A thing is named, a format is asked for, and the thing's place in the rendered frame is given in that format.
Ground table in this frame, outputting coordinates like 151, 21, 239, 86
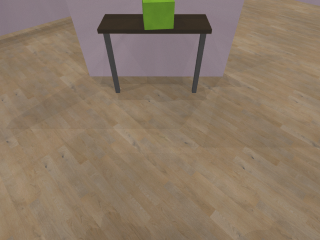
97, 14, 212, 93

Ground carton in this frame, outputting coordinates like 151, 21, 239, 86
142, 0, 175, 30

